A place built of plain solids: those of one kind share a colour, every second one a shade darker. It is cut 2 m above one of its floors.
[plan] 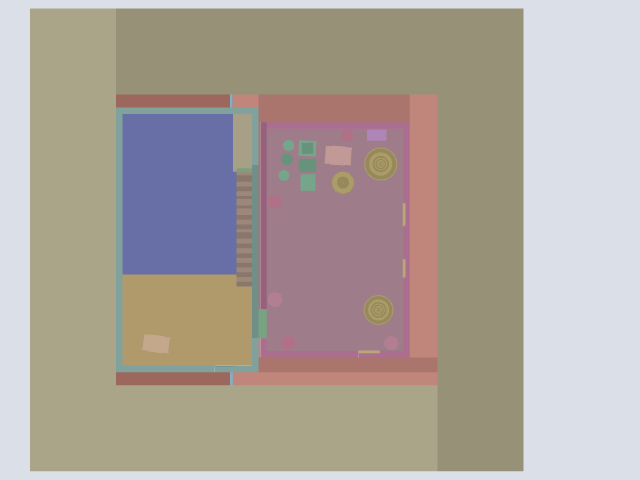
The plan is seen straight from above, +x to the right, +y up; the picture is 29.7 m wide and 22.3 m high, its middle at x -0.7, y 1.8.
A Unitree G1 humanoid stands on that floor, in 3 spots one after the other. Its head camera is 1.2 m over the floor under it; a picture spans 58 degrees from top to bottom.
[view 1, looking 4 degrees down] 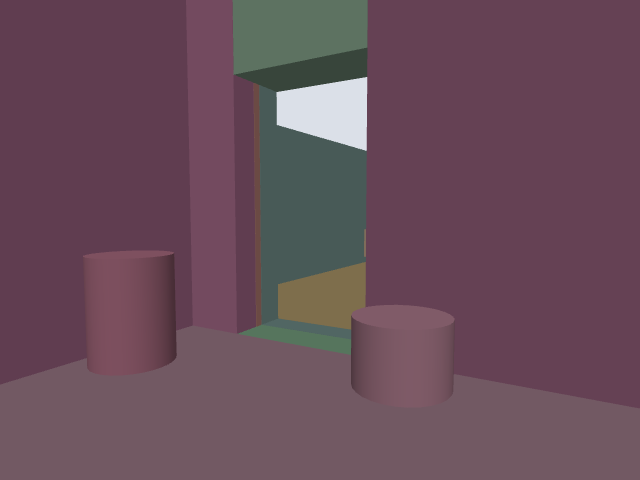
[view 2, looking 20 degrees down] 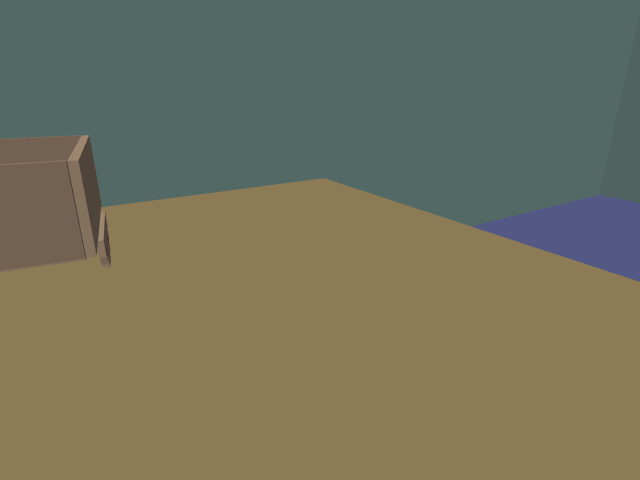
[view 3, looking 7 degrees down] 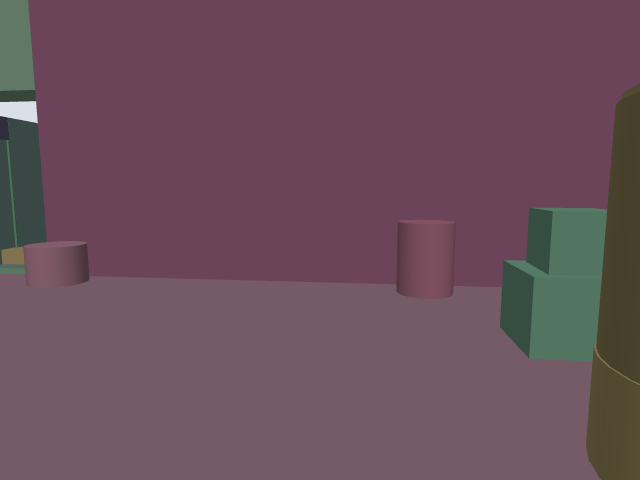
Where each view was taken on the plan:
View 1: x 0.00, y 0.00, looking -150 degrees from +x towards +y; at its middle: wall_yard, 8.11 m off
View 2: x -5.06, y -2.88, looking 148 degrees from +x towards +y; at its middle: floor_yard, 3.51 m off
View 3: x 2.17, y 2.99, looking -173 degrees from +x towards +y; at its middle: wall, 5.42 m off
